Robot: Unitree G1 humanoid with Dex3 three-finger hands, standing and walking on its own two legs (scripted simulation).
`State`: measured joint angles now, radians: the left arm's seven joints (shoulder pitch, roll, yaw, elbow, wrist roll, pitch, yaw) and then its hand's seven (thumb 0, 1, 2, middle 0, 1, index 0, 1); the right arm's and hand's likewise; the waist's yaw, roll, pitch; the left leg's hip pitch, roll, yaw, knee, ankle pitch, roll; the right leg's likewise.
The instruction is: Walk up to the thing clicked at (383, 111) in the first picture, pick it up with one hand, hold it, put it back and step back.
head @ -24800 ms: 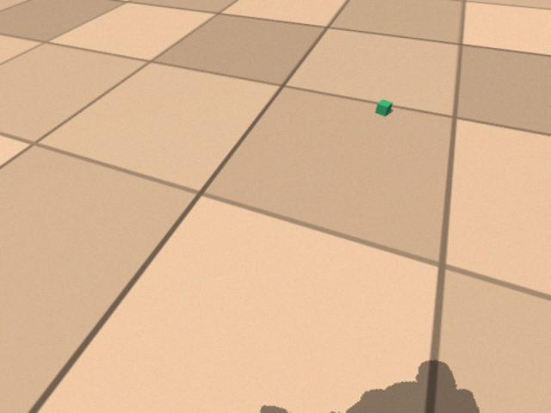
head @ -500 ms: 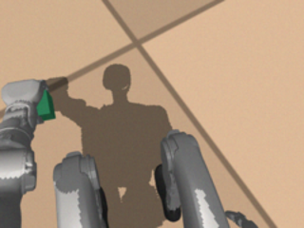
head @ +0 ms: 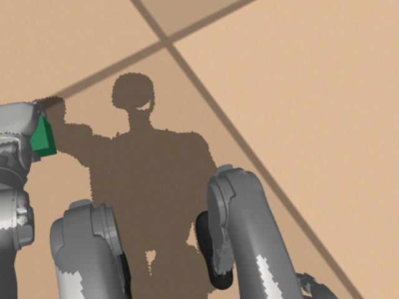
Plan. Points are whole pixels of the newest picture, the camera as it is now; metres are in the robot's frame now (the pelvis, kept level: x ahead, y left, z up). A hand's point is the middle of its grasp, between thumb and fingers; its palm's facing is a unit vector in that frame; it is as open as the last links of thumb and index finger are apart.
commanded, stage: rest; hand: left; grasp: from above
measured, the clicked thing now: (31, 139) +0.47 +0.27 -0.22
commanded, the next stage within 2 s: open in 1.56 s
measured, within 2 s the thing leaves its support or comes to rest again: rests again in 1.10 s
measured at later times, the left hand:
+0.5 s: hand (33, 142) +0.47 +0.27 -0.23, palm faces -0.45 -0.10 -0.89, open 10.0 cm
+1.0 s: hand (37, 143) +0.47 +0.26 -0.25, palm faces -0.44 -0.11 -0.89, open 10.0 cm
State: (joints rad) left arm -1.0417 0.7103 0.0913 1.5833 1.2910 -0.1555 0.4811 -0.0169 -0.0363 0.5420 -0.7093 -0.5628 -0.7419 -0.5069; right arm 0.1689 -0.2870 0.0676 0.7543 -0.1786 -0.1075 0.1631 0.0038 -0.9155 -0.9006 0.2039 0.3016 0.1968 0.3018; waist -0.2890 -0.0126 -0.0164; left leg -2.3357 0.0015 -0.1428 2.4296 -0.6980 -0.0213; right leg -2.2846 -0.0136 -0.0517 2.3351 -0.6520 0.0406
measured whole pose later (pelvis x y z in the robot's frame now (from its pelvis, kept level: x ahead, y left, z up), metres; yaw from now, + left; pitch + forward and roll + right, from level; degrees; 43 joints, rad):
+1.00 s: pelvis +0.00 +0.01 -0.02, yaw -4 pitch +31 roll -11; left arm -1.05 0.86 0.18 1.74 1.33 -0.18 0.63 -0.02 -0.04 0.54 -0.71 -0.56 -0.75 -0.50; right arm 0.16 -0.32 0.16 0.74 -0.26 -0.20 0.27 0.00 -0.91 -0.90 0.20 0.30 0.20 0.30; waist -0.37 -0.06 0.08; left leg -2.37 0.00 -0.21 2.54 -0.73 -0.02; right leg -2.29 0.01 -0.10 2.39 -0.65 0.06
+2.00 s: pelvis +0.00 +0.01 -0.02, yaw -6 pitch +28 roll -13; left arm -1.09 0.95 0.14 1.81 1.31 -0.19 0.67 -0.02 -0.12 0.73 -0.55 -0.65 -0.54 -0.67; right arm 0.12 -0.35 0.25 0.71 -0.29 -0.28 0.31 0.00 -0.91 -0.90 0.20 0.30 0.20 0.30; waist -0.40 -0.11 0.16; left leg -2.35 0.01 -0.25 2.56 -0.73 -0.01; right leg -2.26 0.02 -0.13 2.37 -0.63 0.07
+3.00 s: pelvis +0.00 +0.01 +0.00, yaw -4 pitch +34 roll -11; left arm -0.94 0.75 0.09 1.40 1.21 -0.08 0.51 0.00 -0.44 0.94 -0.18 -0.93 -0.17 -0.94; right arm 0.17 -0.32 0.11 0.75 -0.17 -0.19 0.32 0.01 -0.91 -0.90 0.20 0.30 0.20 0.30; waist -0.29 0.00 -0.03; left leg -2.35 0.01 -0.20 2.47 -0.73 -0.02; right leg -2.27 0.01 -0.10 2.33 -0.66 0.05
